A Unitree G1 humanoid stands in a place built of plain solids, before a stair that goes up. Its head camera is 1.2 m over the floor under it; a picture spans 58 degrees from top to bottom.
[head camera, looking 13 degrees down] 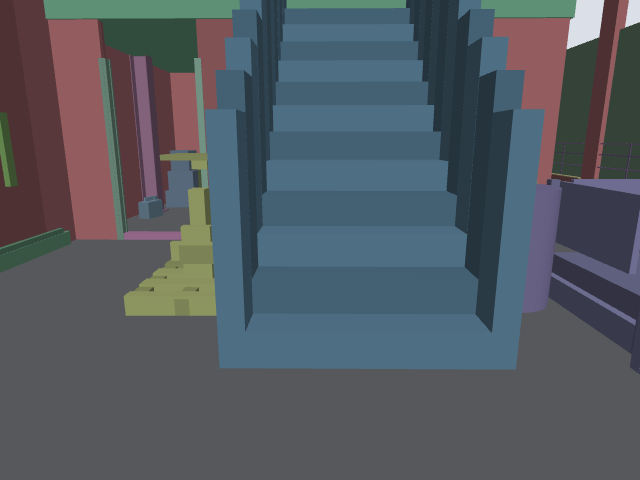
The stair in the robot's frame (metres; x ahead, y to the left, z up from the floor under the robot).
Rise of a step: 0.21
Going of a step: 0.25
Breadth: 1.34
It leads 1 degrees to the right of straight ahead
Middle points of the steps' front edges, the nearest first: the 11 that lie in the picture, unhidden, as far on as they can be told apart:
2.11 -0.25 0.21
2.37 -0.26 0.42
2.62 -0.26 0.63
2.87 -0.26 0.84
3.13 -0.26 1.05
3.38 -0.27 1.27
3.64 -0.27 1.48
3.89 -0.27 1.69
4.14 -0.27 1.90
4.40 -0.28 2.11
4.65 -0.28 2.32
